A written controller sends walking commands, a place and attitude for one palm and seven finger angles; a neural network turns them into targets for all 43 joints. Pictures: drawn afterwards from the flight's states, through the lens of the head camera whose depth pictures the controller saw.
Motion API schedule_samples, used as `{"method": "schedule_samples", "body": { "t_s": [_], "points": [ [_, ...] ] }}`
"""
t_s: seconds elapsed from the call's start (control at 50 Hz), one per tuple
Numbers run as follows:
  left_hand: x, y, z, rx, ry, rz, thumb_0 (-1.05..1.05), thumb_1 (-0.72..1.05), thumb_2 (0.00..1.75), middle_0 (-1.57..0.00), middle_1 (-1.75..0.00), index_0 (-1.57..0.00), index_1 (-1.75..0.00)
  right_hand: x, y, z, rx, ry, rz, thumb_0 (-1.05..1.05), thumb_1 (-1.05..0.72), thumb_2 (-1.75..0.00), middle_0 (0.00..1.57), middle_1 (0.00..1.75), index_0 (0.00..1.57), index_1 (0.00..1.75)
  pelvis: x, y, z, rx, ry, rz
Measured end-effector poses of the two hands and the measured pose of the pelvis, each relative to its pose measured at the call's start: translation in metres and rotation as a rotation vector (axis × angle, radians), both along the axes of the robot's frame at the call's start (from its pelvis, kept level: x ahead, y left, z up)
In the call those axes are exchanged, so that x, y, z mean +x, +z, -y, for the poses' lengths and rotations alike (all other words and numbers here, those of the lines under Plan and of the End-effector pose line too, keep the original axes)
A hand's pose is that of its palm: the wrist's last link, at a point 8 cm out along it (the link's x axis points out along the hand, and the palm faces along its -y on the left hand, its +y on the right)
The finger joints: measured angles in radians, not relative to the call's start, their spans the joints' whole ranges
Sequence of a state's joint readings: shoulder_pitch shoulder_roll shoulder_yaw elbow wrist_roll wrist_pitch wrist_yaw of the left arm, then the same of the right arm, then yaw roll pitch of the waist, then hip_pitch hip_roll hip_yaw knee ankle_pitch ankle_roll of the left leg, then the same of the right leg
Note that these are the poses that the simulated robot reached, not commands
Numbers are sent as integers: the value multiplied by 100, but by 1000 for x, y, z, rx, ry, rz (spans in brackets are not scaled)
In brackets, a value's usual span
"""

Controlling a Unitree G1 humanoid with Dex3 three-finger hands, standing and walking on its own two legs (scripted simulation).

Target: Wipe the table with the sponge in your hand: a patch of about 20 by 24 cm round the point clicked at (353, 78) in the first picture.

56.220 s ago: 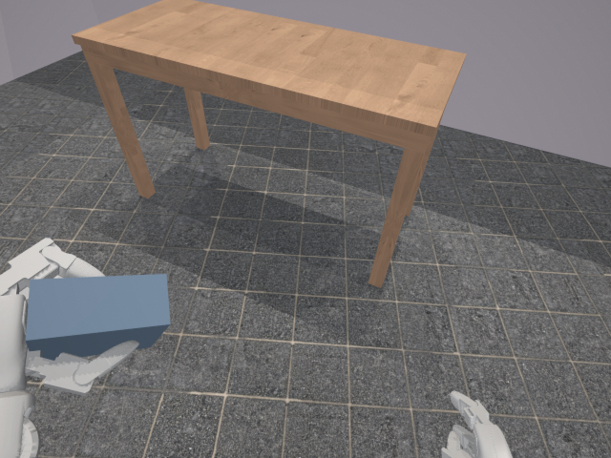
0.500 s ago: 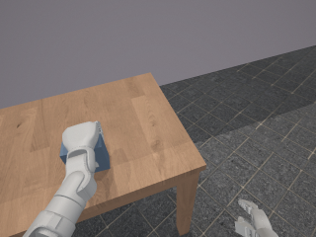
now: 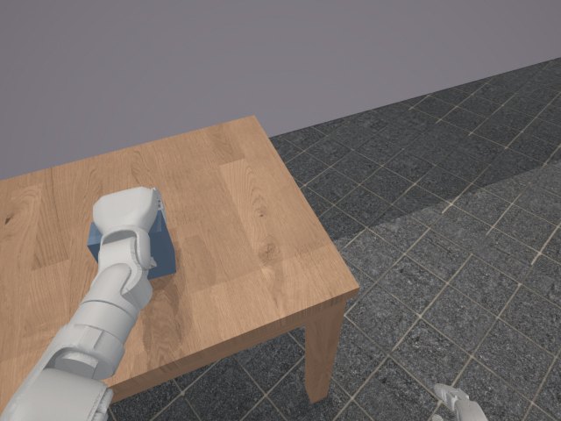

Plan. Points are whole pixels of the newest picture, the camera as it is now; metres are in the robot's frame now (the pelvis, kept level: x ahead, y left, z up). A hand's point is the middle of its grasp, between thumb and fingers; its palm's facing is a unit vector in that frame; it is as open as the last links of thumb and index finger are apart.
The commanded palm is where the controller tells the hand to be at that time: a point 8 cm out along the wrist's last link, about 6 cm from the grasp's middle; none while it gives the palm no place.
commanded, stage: wipe forward along the middle lane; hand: left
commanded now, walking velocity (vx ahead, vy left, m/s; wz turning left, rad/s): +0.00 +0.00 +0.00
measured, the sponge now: (139, 255) +0.36 +0.27 +0.01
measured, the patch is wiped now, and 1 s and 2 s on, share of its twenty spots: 0.90 0.95 0.95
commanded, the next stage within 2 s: slide back across to the first lane in 0.44 s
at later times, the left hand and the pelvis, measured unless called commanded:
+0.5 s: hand (133, 213) +0.42 +0.28 +0.06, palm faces -0.09 -0.01 -1.00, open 9.4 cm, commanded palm +0.40 +0.28 +0.09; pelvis +0.00 +0.02 +0.00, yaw +1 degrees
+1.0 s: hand (98, 220) +0.40 +0.33 +0.06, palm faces -0.07 -0.03 -1.00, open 9.5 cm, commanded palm +0.37 +0.33 +0.11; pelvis +0.02 +0.03 +0.00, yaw +0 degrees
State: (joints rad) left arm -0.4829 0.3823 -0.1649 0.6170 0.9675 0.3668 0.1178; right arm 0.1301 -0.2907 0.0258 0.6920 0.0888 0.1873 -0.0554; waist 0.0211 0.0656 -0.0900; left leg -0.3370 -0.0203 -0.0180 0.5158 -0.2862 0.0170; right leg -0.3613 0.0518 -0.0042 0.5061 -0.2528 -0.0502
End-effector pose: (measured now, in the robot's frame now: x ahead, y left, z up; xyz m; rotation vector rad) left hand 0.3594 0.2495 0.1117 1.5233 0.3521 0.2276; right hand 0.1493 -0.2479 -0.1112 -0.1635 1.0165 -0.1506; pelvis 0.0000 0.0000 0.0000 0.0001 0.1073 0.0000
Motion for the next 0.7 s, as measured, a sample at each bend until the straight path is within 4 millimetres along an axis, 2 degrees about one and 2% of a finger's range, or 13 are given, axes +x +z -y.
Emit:
{"method": "schedule_samples", "body": {
  "t_s": [0.4, 0.58, 0.7],
  "points": [
    [32, 1, -20, 15, -7, -6, 0, -50, 110, -79, -143, -83, -137, -5, -2, -8, -16, -13, -52, 1, -90, -90, 20, 30, 20, 30, 5, -1, -12, -10, 10, -41],
    [51, 1, -28, 36, -24, -23, 0, -50, 110, -79, -143, -84, -137, -24, -7, -13, -21, -34, -109, 1, -90, -90, 21, 30, 20, 30, 5, -2, -19, -16, 11, -69],
    [50, 0, -35, 0, -28, 3, 0, -50, 110, -78, -143, -83, -138, -39, -11, -16, -8, -69, -148, 1, -90, -90, 21, 30, 20, 30, 10, -1, -24, -18, -7, -68]
  ]
}}
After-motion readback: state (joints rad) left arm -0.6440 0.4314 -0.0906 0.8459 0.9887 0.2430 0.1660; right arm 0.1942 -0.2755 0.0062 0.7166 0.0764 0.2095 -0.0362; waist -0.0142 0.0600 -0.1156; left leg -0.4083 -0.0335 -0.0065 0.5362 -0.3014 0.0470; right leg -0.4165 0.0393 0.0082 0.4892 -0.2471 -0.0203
